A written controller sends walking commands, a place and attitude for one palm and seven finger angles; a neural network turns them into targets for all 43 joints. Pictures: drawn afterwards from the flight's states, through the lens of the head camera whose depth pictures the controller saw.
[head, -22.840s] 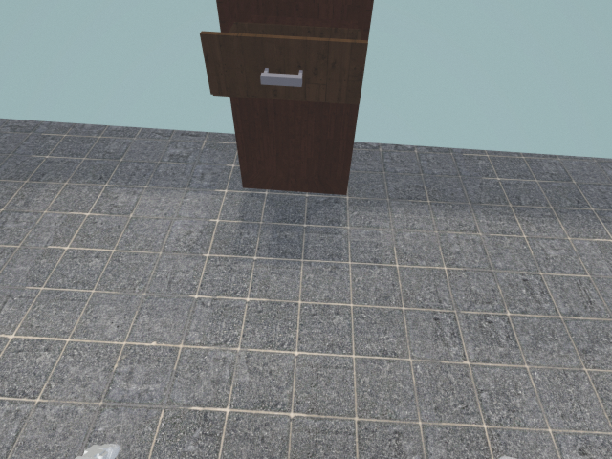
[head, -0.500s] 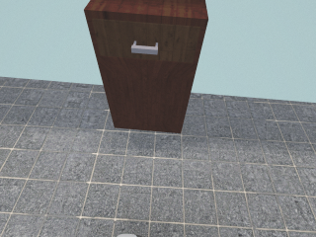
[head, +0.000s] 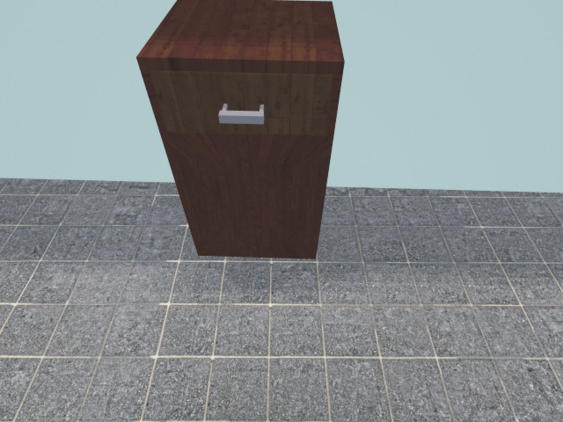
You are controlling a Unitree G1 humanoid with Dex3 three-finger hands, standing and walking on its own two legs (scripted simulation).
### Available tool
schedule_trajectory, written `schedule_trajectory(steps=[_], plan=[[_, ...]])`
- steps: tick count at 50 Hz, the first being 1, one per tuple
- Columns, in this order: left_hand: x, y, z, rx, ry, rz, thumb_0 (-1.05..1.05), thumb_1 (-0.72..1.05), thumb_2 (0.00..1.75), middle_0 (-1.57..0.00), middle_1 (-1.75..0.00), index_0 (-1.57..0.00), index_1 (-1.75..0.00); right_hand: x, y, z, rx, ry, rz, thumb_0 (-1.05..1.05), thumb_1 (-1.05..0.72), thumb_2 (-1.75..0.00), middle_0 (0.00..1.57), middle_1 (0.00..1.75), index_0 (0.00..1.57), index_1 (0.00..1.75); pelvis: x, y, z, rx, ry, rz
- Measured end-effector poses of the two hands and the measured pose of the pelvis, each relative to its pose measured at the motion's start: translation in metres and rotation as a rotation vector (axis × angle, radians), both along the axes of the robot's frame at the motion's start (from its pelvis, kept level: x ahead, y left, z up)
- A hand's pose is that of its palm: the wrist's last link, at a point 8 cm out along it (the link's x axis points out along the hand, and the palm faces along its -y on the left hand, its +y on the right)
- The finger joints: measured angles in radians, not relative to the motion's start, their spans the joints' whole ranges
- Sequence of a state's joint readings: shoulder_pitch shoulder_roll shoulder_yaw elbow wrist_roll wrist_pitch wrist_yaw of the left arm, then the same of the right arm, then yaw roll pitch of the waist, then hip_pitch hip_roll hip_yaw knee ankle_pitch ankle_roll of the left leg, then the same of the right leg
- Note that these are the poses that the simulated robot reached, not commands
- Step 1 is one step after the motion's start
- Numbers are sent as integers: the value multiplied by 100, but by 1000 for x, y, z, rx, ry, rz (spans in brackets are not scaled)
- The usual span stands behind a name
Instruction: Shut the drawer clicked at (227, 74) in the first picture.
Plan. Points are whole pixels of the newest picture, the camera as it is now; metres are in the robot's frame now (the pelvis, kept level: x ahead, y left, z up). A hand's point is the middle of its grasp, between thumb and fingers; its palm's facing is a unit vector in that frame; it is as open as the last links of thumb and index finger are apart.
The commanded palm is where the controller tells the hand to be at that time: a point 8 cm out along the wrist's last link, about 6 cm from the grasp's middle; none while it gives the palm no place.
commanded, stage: let the arm hang, fingers relaxed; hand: left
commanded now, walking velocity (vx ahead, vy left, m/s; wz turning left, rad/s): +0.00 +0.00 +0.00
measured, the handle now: (242, 112) +0.85 +0.14 -0.03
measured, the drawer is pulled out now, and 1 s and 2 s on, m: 0.00 0.00 0.00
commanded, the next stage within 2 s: look to check the result in 0.12 s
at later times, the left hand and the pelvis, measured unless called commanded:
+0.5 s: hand out of the picture -0.01 +0.15 -0.18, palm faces +0.05 -0.98 -0.19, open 7.3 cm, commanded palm none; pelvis +0.01 -0.02 +0.00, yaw +0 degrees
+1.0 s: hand out of the picture +0.02 +0.16 -0.17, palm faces +0.04 -0.98 -0.22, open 7.3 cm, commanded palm none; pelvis +0.01 -0.02 +0.00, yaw -1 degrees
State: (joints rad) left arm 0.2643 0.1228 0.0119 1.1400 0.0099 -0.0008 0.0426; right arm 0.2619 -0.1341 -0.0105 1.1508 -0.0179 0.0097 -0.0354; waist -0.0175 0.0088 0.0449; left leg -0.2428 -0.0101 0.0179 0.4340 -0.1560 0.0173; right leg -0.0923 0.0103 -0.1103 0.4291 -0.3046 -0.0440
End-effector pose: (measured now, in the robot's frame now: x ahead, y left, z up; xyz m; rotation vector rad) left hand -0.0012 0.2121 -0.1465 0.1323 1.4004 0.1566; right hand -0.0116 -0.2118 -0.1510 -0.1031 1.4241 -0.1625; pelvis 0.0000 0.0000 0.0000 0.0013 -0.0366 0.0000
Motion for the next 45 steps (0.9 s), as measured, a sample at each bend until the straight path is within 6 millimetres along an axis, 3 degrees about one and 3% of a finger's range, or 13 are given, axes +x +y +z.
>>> schedule_trajectory(steps=[12, 24, 45], plan=[[-7, -8, 1, 7, 38, 19, 0, 92, 90, -20, -30, -20, -30, -7, -3, -1, 14, 44, -11, 0, -91, -90, 19, 30, 20, 30, 7, -10, 0, 0, 2, 0], [-13, -17, 2, 7, 59, 31, 0, 91, 90, -20, -30, -20, -30, 7, -15, -2, 3, 22, -4, 0, -91, -90, 19, 30, 20, 30, 11, -17, 0, 1, -3, -2], [8, -11, 3, 26, 14, 14, 0, 91, 90, -20, -30, -20, -30, 23, -33, 2, -31, -12, 5, 0, -91, -90, 19, 30, 20, 30, 14, -22, 1, 0, -5, -7]])
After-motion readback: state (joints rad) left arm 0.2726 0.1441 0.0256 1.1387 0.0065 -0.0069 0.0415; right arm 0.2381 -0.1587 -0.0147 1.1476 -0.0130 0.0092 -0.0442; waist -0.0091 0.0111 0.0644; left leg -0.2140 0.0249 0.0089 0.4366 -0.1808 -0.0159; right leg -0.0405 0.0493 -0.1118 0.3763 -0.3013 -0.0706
